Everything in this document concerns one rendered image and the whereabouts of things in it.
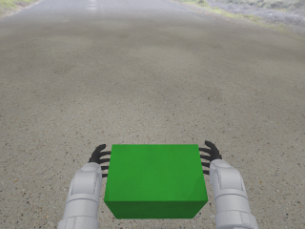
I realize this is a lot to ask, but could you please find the left robot hand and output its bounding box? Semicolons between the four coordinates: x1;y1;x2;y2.
89;144;112;178

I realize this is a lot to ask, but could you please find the carton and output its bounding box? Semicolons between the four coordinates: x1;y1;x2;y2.
104;144;209;219

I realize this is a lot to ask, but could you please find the robot left forearm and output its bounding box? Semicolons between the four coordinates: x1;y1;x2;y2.
57;162;102;229

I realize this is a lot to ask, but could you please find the robot right forearm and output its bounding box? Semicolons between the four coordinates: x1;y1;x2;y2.
209;158;259;229

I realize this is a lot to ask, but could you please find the right robot hand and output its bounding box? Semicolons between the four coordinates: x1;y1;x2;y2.
198;140;222;175

